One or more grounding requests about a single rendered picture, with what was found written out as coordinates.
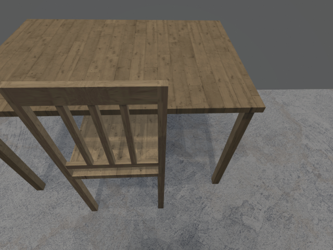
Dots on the chair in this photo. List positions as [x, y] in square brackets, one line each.
[106, 146]

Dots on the table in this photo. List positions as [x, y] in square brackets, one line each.
[204, 72]

